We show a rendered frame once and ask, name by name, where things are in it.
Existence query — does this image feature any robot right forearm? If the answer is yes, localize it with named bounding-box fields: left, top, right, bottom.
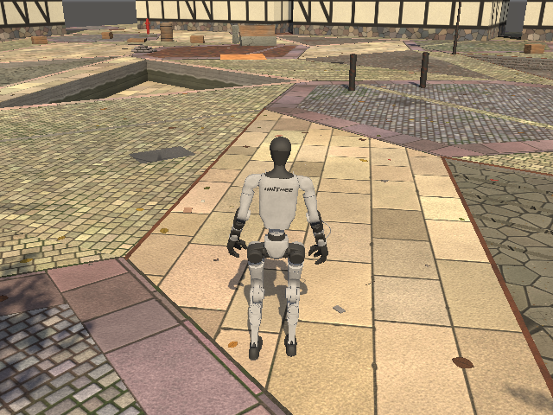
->
left=310, top=210, right=327, bottom=246

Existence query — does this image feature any right robot upper arm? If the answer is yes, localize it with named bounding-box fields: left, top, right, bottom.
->
left=297, top=176, right=320, bottom=224

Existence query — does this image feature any robot left forearm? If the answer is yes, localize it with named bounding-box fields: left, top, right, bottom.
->
left=229, top=208, right=245, bottom=241

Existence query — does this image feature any robot shin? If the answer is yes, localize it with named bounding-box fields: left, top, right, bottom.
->
left=287, top=288, right=300, bottom=345
left=249, top=287, right=263, bottom=348

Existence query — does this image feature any left robot hand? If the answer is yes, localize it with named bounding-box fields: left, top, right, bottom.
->
left=227, top=238, right=247, bottom=258

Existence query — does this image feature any right robot shin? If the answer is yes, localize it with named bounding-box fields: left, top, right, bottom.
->
left=287, top=288, right=300, bottom=345

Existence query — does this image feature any left robot upper arm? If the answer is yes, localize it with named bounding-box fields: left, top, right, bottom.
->
left=237, top=174, right=262, bottom=221

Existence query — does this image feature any left robot shin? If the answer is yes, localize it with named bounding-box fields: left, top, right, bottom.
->
left=249, top=287, right=263, bottom=348

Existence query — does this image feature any right robot hand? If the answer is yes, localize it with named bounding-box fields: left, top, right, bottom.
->
left=308, top=243, right=328, bottom=265

